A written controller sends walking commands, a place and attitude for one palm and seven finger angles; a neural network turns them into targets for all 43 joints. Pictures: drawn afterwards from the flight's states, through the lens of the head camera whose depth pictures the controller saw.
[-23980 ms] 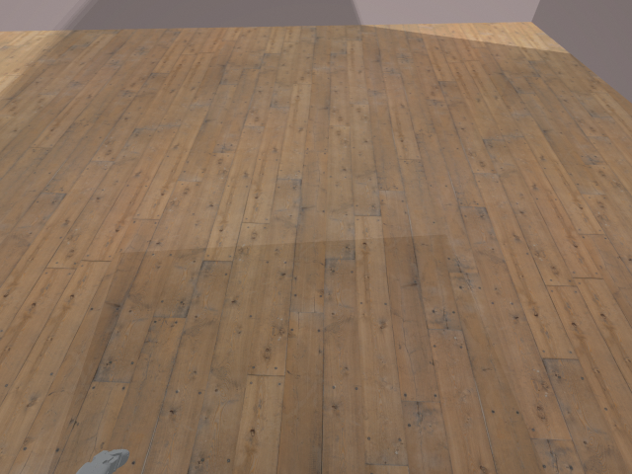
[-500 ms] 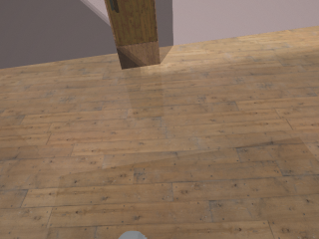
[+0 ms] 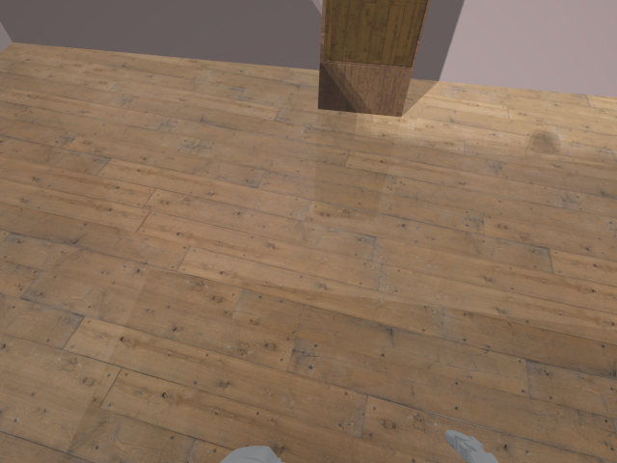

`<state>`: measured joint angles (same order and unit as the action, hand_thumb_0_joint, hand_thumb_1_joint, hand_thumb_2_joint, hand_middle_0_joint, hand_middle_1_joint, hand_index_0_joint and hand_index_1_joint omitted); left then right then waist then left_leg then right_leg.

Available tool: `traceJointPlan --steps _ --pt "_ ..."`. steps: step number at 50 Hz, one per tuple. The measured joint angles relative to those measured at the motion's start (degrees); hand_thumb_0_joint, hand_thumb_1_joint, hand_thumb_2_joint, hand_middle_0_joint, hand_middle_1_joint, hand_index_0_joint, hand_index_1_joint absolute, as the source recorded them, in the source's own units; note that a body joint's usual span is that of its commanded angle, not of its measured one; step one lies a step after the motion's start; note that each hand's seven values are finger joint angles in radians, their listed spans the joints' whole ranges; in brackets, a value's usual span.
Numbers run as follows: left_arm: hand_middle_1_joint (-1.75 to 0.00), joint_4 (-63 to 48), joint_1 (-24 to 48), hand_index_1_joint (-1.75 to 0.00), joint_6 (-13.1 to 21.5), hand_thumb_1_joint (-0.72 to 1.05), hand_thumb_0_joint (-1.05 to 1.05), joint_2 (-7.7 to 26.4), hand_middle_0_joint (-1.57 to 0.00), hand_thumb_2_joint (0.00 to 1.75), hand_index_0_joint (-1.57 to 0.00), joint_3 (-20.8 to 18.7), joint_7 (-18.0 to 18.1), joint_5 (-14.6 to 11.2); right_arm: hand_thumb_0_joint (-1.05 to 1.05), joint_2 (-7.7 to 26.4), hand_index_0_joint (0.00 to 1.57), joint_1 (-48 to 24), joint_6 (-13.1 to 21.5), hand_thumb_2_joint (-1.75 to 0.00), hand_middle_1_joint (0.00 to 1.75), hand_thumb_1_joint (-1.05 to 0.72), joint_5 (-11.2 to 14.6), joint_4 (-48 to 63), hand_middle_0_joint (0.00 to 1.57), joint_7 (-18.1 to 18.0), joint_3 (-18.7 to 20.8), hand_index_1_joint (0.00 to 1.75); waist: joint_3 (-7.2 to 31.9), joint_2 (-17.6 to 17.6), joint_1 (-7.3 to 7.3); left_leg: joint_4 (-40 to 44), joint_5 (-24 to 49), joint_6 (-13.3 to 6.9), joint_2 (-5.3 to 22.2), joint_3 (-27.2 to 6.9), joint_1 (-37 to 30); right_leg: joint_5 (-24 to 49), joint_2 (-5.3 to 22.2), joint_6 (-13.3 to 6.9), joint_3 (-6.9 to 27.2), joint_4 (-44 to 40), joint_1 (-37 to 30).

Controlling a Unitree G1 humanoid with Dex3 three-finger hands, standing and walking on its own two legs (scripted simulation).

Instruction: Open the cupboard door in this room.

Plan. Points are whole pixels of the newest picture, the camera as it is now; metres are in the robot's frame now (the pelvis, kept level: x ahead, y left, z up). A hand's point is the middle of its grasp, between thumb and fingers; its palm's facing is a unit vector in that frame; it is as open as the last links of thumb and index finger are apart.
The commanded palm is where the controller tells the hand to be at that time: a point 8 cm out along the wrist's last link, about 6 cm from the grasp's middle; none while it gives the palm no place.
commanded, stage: turn or walk to find it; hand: left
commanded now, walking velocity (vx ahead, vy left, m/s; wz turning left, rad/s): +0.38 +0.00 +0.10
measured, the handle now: out of the picture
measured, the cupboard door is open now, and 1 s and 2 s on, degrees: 0 0 0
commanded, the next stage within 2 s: stand and wait in 1.16 s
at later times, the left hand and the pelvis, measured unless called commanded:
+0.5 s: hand (255, 341) +0.31 +0.13 -0.14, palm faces +0.04 -0.98 -0.21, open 7.4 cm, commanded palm none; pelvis +0.21 -0.05 +0.01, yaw +3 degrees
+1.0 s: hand (229, 298) +0.39 +0.20 -0.16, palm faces +0.13 -0.98 -0.13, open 7.4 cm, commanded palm none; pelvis +0.41 +0.03 +0.02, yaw +4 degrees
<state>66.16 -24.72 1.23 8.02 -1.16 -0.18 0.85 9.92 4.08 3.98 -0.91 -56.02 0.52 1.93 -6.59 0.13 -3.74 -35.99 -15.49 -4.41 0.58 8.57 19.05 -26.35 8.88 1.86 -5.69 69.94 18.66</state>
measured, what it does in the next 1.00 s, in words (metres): walks ahead: right foot, then left foot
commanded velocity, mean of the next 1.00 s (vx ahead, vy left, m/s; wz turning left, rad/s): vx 0.38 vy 0.00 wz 0.04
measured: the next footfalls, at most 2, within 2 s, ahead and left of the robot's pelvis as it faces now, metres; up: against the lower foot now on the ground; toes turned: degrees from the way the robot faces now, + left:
right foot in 0.38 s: +0.30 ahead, -0.16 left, +0.00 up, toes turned -8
left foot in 0.80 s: +0.46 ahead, +0.11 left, +0.00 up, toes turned +15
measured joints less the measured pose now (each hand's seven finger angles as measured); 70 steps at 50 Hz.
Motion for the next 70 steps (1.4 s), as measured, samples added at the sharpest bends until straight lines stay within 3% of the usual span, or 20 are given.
traceJointPlan --steps 4,8,13,17,19,22,24,26,31,38,40,41,43,46,50,56,62,66,67,70 --pt "-0.29 -3.97 6.22 -0.3 0.07 0.91 0.01 1.44 -0.19 0.89 -0.2 -1.05 -0.15 0.7 -0.03 -0.05 0.2 4.27 0.79 -0.9 0.3 -0.94 0.68 -1.29 0.2 -1.25 1.6 0.3 2.11 0.8 1.41 6.95 1.14 0.38 -1.13 -0.81 -6.08 6.01 0.86 0.34 1.59 -2.8 9.96" --pt "-0.29 -7.74 11.62 -0.3 -0.27 0.91 0.0 2.33 -0.19 0.89 -0.19 -1.74 -0.65 0.86 -0.03 1.31 0.2 8.43 0.36 -0.9 0.3 -0.95 0.24 -3.02 0.2 -0.98 1.85 0.3 4.3 1.64 2.39 12.1 1.08 0.67 -2.02 -1.23 -11.0 12.91 1.55 1.34 1.65 -9.92 14.92" --pt "-0.29 -10.52 16.99 -0.3 -0.54 0.91 0.0 2.87 -0.19 0.89 -0.19 -1.94 -1.43 0.73 -0.02 1.59 0.2 13.09 -0.02 -0.9 0.3 -0.93 -0.15 -4.89 0.2 -0.88 1.89 0.3 4.74 1.38 4.35 15.33 -0.75 1.97 -2.04 -1.8 -15.77 16.45 0.66 1.69 0.99 -22.89 13.59" --pt "-0.29 -11.66 19.22 -0.3 -0.16 0.91 0.0 3.22 -0.19 0.89 -0.19 -1.95 -1.82 0.68 -0.01 1.24 0.2 16.09 -0.49 -0.9 0.3 -0.92 -0.6 -6.37 0.2 -0.91 1.83 0.3 4.12 0.31 6.17 13.53 -4.99 3.89 -0.83 -1.87 -18.01 15.42 -1.44 0.59 -0.31 -32.36 8.53" --pt "-0.29 -12.17 19.59 -0.3 1.18 0.91 0.0 3.53 -0.19 0.89 -0.2 -1.74 -2.0 0.84 0.0 0.87 0.2 17.93 -0.8 -0.9 0.3 -0.91 -0.48 -7.24 0.2 -0.79 1.67 0.3 3.77 -0.2 6.51 6.96 -9.3 4.65 0.37 -2.55 -16.68 17.04 -2.71 -0.8 -1.24 -37.71 4.22" --pt "-0.29 -11.63 19.38 -0.3 3.19 0.91 0.0 2.61 -0.19 0.89 -0.2 -1.43 -1.45 0.57 0.0 0.9 0.2 17.2 -2.24 -0.9 0.3 -0.91 0.16 -8.69 0.2 -0.49 1.34 0.3 1.74 -1.89 6.2 -18.74 -12.55 3.25 1.19 -6.72 -6.89 13.84 -3.98 -3.28 -2.95 -33.55 3.07" --pt "-0.29 -10.71 17.66 -0.3 3.08 0.91 0.0 1.81 -0.19 0.89 -0.2 -1.2 -1.02 0.35 0.0 0.95 0.2 16.2 -2.81 -0.9 0.3 -0.91 0.07 -8.73 0.2 -0.23 1.42 0.3 1.5 -2.29 5.83 -30.19 -8.64 3.04 1.77 -7.26 -0.28 12.29 -4.39 -3.54 -3.82 -35.13 0.25" --pt "-0.29 -9.29 15.22 -0.3 2.84 0.91 0.0 1.01 -0.19 0.89 -0.2 -1.04 -0.53 0.32 0.0 1.05 0.2 14.59 -3.19 -0.9 0.3 -0.91 -0.23 -8.11 0.2 0.05 1.5 0.3 1.71 -2.47 5.43 -33.33 -4.16 3.52 3.27 -6.86 4.95 12.57 -4.9 -3.17 -4.31 -38.31 -2.67" --pt "-0.29 -5.11 9.23 -0.3 2.53 0.94 -0.01 1.6 -0.2 0.89 -0.2 -1.86 0.41 0.51 0.0 0.53 0.19 10.49 -3.31 -0.9 0.3 -0.91 -0.51 -5.4 0.2 0.77 1.7 0.3 2.95 -1.8 4.78 -24.05 1.3 5.52 6.58 -5.56 11.96 12.61 -5.65 -2.81 -5.57 -45.21 -8.84" --pt "-0.29 -1.3 3.64 -0.3 2.27 0.92 0.0 1.7 -0.2 0.89 -0.2 -1.54 0.02 0.67 0.0 0.84 0.19 4.94 -2.64 -0.9 0.3 -0.92 -0.37 -3.21 0.2 1.57 1.63 0.3 2.69 -0.59 1.64 -3.56 2.87 5.19 6.43 -2.66 8.45 8.31 -5.12 0.01 -7.09 -46.96 -15.28" --pt "-0.29 -0.51 2.09 -0.3 1.86 0.92 0.0 1.59 -0.2 0.89 -0.2 -1.58 -0.07 0.57 0.0 0.98 0.19 4.0 -1.82 -0.9 0.3 -0.92 -0.45 -2.46 0.2 1.59 1.44 0.3 2.76 -0.07 1.13 1.37 2.9 4.76 5.45 -1.4 4.86 5.26 -4.23 1.32 -7.11 -44.27 -16.12" --pt "-0.29 -0.11 1.56 -0.3 1.54 0.92 0.0 1.64 -0.2 0.89 -0.2 -1.62 -0.16 0.45 0.0 0.88 0.19 3.48 -1.12 -0.9 0.3 -0.91 -0.59 -2.13 0.2 1.45 1.36 0.3 2.58 0.68 1.17 2.16 5.26 3.31 4.69 -0.74 3.76 3.06 -3.09 1.27 -6.69 -40.58 -15.42" --pt "-0.29 0.52 2.03 -0.3 0.41 0.91 0.0 1.72 -0.2 0.89 -0.2 -1.5 -0.37 0.19 0.0 0.4 0.19 2.69 0.17 -0.9 0.3 -0.91 -0.77 -1.5 0.2 0.94 1.22 0.3 1.8 1.84 1.18 -0.92 2.89 1.54 3.83 0.45 3.13 -1.02 -2.38 -0.05 -2.73 -25.53 -10.11" --pt "-0.29 0.52 4.07 -0.3 -0.32 0.91 0.0 1.63 -0.19 0.89 -0.2 -1.45 -0.68 0.22 0.0 -0.32 0.2 3.57 0.63 -0.9 0.3 -0.91 -0.53 -1.48 0.2 0.05 0.82 0.3 2.14 1.62 1.68 1.62 0.41 1.17 3.36 1.75 -0.93 1.42 -3.24 -1.37 0.43 -7.56 -0.55" --pt "-0.29 -1.88 8.18 -0.3 -0.19 0.91 0.01 2.06 -0.19 0.89 -0.2 -1.89 -0.93 0.73 -0.01 -0.86 0.2 7.24 1.29 -0.9 0.3 -0.94 -0.01 -2.91 0.2 -1.38 1.47 0.3 3.31 1.62 2.62 9.6 1.59 0.96 1.72 2.82 -7.4 8.18 -2.15 -0.94 1.25 -3.74 8.51" --pt "-0.29 -6.06 14.28 -0.3 -0.74 0.91 0.0 2.9 -0.19 0.89 -0.19 -2.7 -1.09 0.83 -0.01 -1.1 0.2 14.1 0.89 -0.9 0.3 -0.94 0.06 -6.34 0.2 -1.42 1.1 0.3 4.61 1.94 3.64 16.85 1.0 1.57 0.04 3.72 -15.07 16.29 -0.93 0.61 2.15 -7.17 16.53" --pt "-0.29 -8.43 19.59 -0.3 -0.98 0.91 0.0 3.03 -0.19 0.89 -0.19 -2.33 -1.24 0.53 0.0 -2.72 0.2 19.4 0.39 -0.9 0.3 -0.92 -0.29 -8.88 0.2 -1.44 0.63 0.3 3.07 1.22 6.05 18.73 -2.48 3.59 0.18 4.16 -20.88 18.82 -1.51 -0.07 0.38 -24.01 15.04" --pt "-0.29 -9.45 21.81 -0.3 0.33 0.91 0.0 2.47 -0.19 0.89 -0.19 -1.41 -0.96 0.45 0.0 -3.56 0.2 21.7 -0.48 -0.9 0.3 -0.91 -0.25 -10.72 0.2 -1.55 0.3 0.3 1.33 -0.02 7.46 13.4 -8.1 5.95 2.09 3.89 -22.44 20.66 -4.43 -2.06 -1.42 -35.3 8.85" --pt "-0.29 -9.66 21.7 -0.3 1.19 0.91 0.0 2.48 -0.19 0.89 -0.19 -1.05 -0.92 0.54 0.0 -3.89 0.2 22.49 -0.77 -0.9 0.3 -0.91 -0.07 -11.3 0.2 -1.45 0.22 0.3 1.38 0.16 7.43 8.93 -10.18 6.33 2.61 3.54 -21.5 24.46 -4.72 -2.62 -1.94 -37.96 6.32" --pt "-0.29 -9.23 21.84 -0.3 3.36 0.91 0.0 1.13 -0.19 0.89 -0.2 -0.41 -0.23 0.13 0.0 -3.36 0.2 20.01 -2.25 -0.9 0.3 -0.91 0.85 -11.84 0.2 -1.35 0.27 0.3 -0.68 -1.6 7.12 -15.67 -14.47 5.63 3.8 -2.99 -11.14 17.15 -6.08 -5.92 -3.15 -33.87 5.48"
